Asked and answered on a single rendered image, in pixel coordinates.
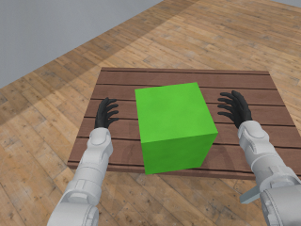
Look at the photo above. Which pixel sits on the carton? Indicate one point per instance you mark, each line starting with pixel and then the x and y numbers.
pixel 176 127

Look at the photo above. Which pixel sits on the robot right forearm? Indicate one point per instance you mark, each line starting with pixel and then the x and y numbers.
pixel 267 166

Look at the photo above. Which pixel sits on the robot right hand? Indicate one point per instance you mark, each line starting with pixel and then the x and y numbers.
pixel 239 108

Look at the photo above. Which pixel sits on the robot left forearm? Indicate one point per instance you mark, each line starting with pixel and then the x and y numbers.
pixel 85 186

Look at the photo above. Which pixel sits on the robot left hand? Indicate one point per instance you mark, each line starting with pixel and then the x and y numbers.
pixel 102 117

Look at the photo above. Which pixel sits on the table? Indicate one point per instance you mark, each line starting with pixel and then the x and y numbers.
pixel 226 159

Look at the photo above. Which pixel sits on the robot right upper arm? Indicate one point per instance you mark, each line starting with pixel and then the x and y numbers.
pixel 281 206

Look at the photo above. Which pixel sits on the robot left upper arm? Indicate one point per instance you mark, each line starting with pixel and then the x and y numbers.
pixel 75 214

